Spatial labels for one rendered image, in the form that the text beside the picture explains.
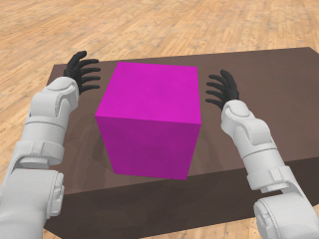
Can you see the carton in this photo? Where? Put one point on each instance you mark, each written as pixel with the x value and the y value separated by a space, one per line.
pixel 149 119

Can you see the left robot upper arm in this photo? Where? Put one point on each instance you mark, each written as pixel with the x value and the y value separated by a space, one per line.
pixel 30 197

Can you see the pedestal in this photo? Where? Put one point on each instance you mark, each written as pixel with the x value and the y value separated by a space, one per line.
pixel 279 86

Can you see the left robot forearm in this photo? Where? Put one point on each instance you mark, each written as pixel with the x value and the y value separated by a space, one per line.
pixel 41 143

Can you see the right robot forearm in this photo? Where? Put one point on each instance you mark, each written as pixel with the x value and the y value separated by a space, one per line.
pixel 263 162

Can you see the right robot hand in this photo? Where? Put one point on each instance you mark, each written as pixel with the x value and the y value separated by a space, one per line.
pixel 228 89

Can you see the right robot upper arm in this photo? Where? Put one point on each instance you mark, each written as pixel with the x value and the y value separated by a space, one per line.
pixel 285 216

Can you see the left robot hand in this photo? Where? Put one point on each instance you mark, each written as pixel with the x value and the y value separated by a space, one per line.
pixel 74 71

